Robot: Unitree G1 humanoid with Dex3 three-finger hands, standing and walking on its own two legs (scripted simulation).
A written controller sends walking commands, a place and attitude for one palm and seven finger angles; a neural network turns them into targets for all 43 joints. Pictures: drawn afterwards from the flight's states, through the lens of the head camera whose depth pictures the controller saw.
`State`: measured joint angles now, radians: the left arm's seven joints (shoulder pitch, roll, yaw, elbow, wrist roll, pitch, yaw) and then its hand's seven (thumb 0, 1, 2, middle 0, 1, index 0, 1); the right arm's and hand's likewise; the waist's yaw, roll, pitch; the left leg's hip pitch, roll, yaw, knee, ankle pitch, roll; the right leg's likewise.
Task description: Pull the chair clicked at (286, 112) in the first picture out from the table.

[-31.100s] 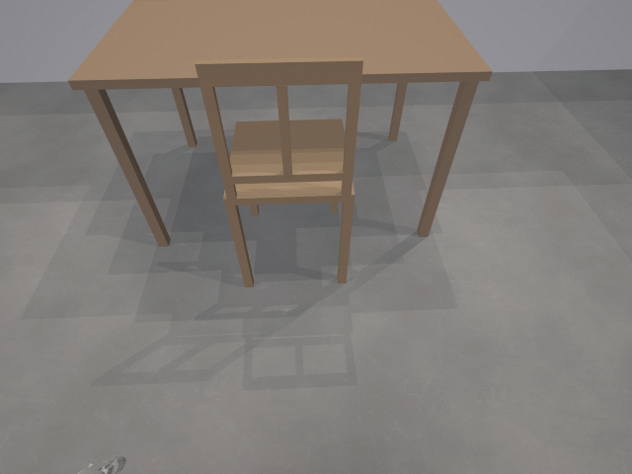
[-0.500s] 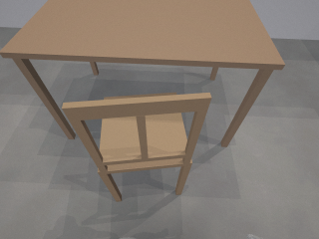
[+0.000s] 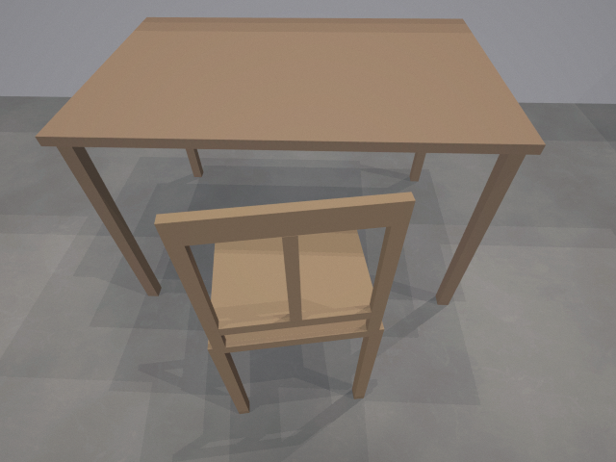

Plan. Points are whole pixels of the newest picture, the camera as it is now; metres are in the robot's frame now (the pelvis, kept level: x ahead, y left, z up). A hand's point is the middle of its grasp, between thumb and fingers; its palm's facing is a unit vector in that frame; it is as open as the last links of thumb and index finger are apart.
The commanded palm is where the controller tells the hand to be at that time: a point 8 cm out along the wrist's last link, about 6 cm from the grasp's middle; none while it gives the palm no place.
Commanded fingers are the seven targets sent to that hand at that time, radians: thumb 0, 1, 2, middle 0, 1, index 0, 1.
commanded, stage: look again from close up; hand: left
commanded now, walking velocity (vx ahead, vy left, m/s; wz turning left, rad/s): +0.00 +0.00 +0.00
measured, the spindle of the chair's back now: (293, 280) +0.43 +0.06 -0.08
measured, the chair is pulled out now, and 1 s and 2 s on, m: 0.16 0.16 0.16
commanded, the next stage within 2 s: shuffle to correct the standing spot in 1.16 s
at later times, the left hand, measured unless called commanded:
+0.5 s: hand out of the picture +0.04 +0.16 -0.17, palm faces +0.02 -0.98 -0.21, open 7.3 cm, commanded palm none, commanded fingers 0.00 0.90 0.90 -0.20 -0.30 -0.20 -0.30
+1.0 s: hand out of the picture +0.04 +0.15 -0.17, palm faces +0.02 -0.98 -0.19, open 7.4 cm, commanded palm none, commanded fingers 0.00 0.90 0.90 -0.20 -0.30 -0.20 -0.30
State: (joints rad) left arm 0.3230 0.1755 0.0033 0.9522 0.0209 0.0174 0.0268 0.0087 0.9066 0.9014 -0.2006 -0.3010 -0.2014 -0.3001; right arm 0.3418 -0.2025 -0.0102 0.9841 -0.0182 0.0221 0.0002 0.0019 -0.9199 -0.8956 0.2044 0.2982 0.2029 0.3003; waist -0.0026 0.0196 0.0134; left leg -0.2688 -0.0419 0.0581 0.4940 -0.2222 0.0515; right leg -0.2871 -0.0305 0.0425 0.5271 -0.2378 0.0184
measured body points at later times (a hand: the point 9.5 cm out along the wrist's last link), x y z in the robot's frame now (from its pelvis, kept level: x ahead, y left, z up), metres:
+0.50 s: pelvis +0.03 -0.02 +0.01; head +0.03 -0.02 +0.46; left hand +0.04 +0.21 -0.15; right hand +0.06 -0.24 -0.15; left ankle +0.03 +0.09 -0.74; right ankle +0.03 -0.14 -0.74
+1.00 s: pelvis +0.04 -0.02 +0.01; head +0.04 -0.03 +0.46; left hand +0.04 +0.20 -0.15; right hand +0.04 -0.24 -0.15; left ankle +0.03 +0.09 -0.74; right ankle +0.03 -0.14 -0.74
